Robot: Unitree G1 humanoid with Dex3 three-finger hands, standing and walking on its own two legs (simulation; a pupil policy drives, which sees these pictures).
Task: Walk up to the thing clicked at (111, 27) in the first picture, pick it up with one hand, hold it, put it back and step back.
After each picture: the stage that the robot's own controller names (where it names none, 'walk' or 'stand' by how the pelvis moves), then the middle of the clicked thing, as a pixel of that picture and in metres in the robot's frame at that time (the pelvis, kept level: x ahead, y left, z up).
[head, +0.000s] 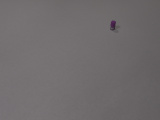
stand; (112, 25) +1.81 -0.36 -0.72
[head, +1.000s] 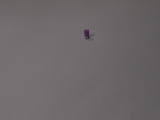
walk; (86, 34) +1.69 +0.10 -0.70
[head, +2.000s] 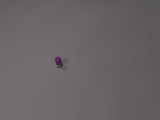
walk; (58, 62) +1.13 +0.37 -0.72
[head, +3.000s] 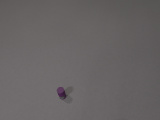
walk; (61, 93) +0.74 +0.30 -0.72
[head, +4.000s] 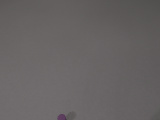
walk; out of the picture +0.51 +0.24 -0.72
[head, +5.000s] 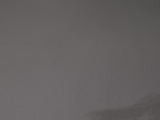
stand; out of the picture +0.40 +0.24 -0.72
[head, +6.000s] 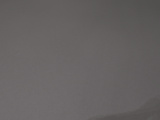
stand; out of the picture +0.38 +0.21 -0.72
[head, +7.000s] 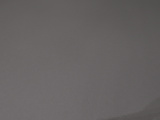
stand; out of the picture +0.38 +0.21 -0.72
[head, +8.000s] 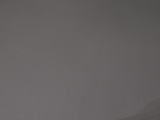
stand; out of the picture +0.40 +0.22 -0.72
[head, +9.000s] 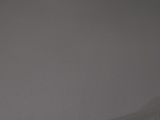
stand; out of the picture +0.41 +0.22 -0.73
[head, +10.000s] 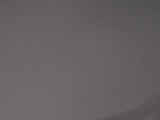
stand; out of the picture +0.39 +0.24 -0.73
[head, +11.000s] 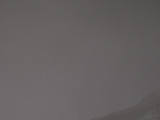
stand; out of the picture +0.38 +0.24 -0.73
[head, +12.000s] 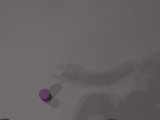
go down; (45, 96) +0.43 +0.23 -0.56
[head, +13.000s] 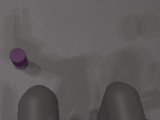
go down; (19, 59) +0.48 +0.25 -0.31
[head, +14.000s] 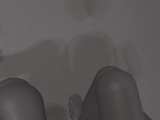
close in; out of the picture +0.47 +0.29 -0.24
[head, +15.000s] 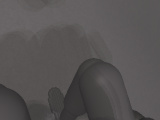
close; out of the picture +0.45 +0.31 -0.23
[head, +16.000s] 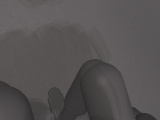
lift; out of the picture +0.44 +0.30 -0.24
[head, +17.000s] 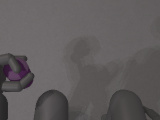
lift; (20, 74) +0.35 +0.23 -0.07
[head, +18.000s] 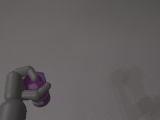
hold; (38, 90) +0.33 +0.18 +0.04
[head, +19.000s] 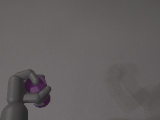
hold; (38, 92) +0.33 +0.18 -0.01
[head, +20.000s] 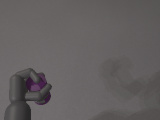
crouch; (39, 90) +0.35 +0.17 -0.04
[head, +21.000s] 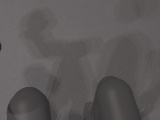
lower; out of the picture +0.49 +0.26 -0.11
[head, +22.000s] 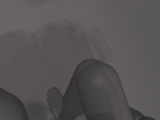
lower; out of the picture +0.44 +0.30 -0.23
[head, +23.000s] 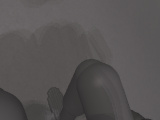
lower; out of the picture +0.44 +0.31 -0.23
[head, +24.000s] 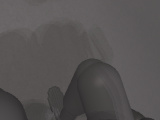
lower; out of the picture +0.45 +0.31 -0.23
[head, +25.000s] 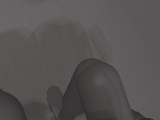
lower; out of the picture +0.45 +0.31 -0.23
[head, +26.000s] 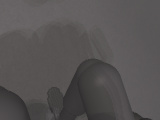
open; out of the picture +0.45 +0.29 -0.23
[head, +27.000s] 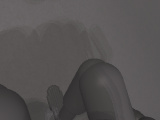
rise; out of the picture +0.44 +0.29 -0.24
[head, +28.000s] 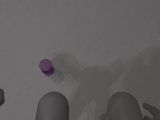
walk; (46, 67) +0.47 +0.20 -0.41
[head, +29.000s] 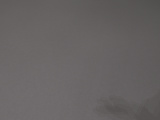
stand; out of the picture +0.40 +0.18 -0.66
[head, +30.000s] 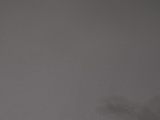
stand; out of the picture +0.40 +0.19 -0.67
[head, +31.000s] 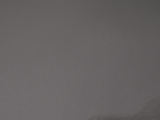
stand; out of the picture +0.40 +0.19 -0.70
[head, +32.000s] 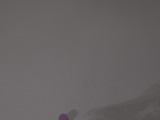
walk; out of the picture +0.42 +0.18 -0.72
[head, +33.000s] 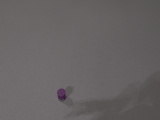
walk; (61, 95) +0.57 +0.15 -0.71
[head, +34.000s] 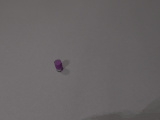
walk; (58, 65) +0.88 +0.29 -0.68
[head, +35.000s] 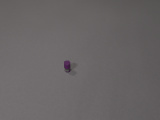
stand; (67, 66) +1.05 +0.20 -0.71
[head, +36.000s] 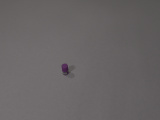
stand; (65, 69) +1.04 +0.22 -0.73
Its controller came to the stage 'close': yes
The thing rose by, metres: 0.72
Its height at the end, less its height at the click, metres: +0.00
